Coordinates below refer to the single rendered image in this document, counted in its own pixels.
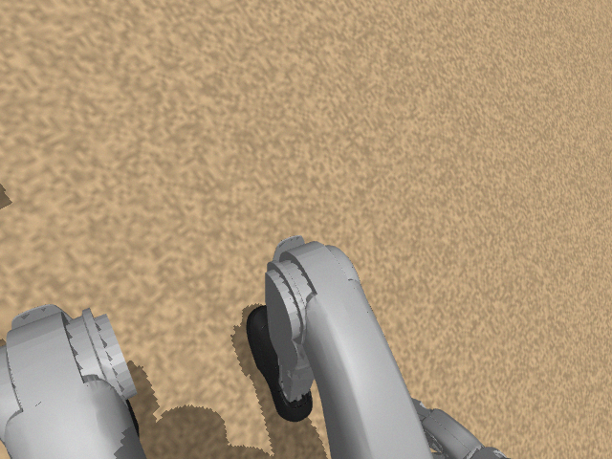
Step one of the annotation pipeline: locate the right robot hand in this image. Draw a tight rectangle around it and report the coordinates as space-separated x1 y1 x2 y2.
411 398 485 459

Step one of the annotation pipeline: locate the right robot foot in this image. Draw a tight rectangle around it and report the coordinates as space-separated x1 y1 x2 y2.
247 305 313 422

